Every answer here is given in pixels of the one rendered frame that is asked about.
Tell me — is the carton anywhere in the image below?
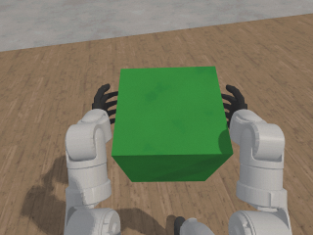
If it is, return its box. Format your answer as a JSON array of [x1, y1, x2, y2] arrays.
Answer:
[[112, 66, 234, 182]]

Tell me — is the right robot upper arm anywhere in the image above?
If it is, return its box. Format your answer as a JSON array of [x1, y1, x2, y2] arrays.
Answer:
[[228, 210, 291, 235]]

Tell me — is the robot left forearm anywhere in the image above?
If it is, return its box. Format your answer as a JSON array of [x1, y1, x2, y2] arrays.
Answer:
[[64, 109, 112, 235]]

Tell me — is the right robot foot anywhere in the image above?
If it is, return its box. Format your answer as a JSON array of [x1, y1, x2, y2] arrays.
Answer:
[[174, 216, 186, 235]]

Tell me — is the robot right forearm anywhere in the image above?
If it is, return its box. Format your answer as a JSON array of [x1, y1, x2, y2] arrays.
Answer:
[[229, 109, 292, 235]]

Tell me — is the right robot thigh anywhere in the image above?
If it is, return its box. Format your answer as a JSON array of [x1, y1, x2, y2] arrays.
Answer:
[[180, 221, 214, 235]]

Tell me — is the left robot upper arm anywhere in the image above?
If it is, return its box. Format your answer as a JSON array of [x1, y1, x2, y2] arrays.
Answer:
[[65, 208, 121, 235]]

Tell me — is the robot left hand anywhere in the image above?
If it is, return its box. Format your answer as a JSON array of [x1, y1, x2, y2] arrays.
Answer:
[[92, 83, 118, 124]]

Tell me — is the robot right hand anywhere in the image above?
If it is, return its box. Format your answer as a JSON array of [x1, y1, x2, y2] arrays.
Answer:
[[221, 84, 247, 128]]

